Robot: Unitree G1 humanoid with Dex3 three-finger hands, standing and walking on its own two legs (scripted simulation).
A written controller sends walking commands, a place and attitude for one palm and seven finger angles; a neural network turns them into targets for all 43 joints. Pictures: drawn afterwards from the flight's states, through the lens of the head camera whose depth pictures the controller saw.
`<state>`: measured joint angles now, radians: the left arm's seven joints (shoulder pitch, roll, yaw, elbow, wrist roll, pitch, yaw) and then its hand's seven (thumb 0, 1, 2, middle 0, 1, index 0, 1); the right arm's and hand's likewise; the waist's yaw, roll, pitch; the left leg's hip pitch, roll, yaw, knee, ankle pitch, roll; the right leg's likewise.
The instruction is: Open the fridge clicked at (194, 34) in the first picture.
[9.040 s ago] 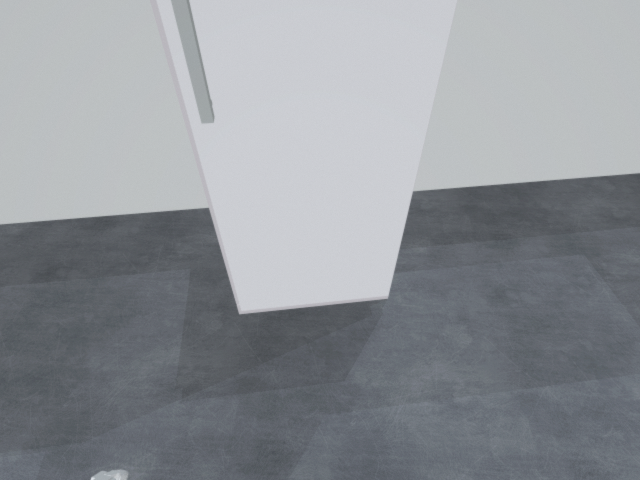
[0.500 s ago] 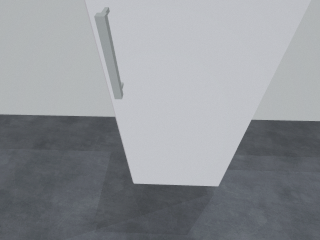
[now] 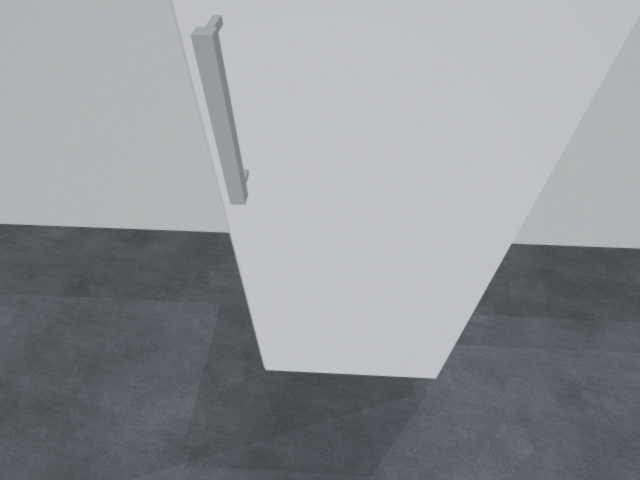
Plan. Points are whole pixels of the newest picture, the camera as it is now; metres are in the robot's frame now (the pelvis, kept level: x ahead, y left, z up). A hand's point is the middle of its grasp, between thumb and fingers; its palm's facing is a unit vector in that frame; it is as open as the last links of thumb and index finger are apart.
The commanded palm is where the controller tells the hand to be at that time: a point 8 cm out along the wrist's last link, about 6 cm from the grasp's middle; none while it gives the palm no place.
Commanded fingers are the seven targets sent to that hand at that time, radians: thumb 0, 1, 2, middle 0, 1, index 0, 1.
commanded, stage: look again from close up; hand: left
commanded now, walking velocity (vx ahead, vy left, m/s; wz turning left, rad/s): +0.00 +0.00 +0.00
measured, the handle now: (228, 120) +0.50 +0.16 +0.20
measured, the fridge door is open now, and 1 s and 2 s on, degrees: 0 0 0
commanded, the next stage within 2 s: raise the hand to about handle height in 0.82 s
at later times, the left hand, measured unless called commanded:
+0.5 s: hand out of the picture +0.03 +0.18 -0.17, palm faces +0.02 -0.98 -0.22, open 7.4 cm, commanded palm none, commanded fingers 0.00 0.90 0.90 -0.20 -0.30 -0.20 -0.30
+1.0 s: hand out of the picture +0.08 +0.19 -0.13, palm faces +0.21 -0.96 -0.20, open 7.4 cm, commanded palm +0.10 +0.23 -0.06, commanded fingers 0.00 0.78 0.85 -0.21 -0.38 -0.21 -0.38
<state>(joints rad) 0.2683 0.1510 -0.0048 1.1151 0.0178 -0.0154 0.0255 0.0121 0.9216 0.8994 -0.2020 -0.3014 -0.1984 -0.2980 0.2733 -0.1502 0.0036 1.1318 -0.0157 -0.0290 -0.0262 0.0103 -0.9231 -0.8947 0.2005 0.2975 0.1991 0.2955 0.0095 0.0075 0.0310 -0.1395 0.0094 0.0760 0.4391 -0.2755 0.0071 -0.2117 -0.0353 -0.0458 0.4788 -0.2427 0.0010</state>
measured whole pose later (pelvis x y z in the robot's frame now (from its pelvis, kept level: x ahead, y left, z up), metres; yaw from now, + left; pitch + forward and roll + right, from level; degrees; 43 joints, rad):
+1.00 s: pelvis +0.00 -0.01 +0.00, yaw +0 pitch -2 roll +1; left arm 0.39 0.17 0.05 0.58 -0.08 0.04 0.04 0.02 0.90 0.90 -0.20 -0.31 -0.20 -0.30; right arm 0.30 -0.19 0.01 0.99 0.02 -0.12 -0.05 0.01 -0.91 -0.89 0.20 0.30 0.20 0.30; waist 0.03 0.00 0.05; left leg -0.14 0.02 0.06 0.45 -0.28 -0.01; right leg -0.20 -0.02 -0.06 0.48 -0.24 -0.01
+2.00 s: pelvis +0.00 +0.01 -0.01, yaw +3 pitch +0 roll -1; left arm 0.21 0.35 0.36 -0.09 -0.34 -0.04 -0.37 0.00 -0.16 0.45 -0.28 -0.98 -0.28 -0.98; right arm 0.26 -0.27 0.04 0.62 0.05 -0.33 -0.10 0.01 -0.90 -0.90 0.20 0.30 0.20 0.30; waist 0.05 0.04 -0.04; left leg -0.27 0.01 0.03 0.64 -0.37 0.02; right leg -0.28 -0.04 -0.09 0.60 -0.30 0.01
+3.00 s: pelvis +0.00 -0.01 +0.00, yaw +3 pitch -3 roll +0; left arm -0.20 0.51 0.51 0.11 -0.32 0.29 -0.47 -0.01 -0.50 0.30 -0.31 -1.20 -0.30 -1.20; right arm 0.21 -0.28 0.08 0.61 0.09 -0.22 -0.10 0.01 -0.90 -0.90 0.20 0.30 0.20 0.30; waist 0.06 0.07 -0.03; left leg -0.13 0.03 0.02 0.47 -0.28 -0.01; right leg -0.16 -0.02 -0.10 0.46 -0.25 -0.02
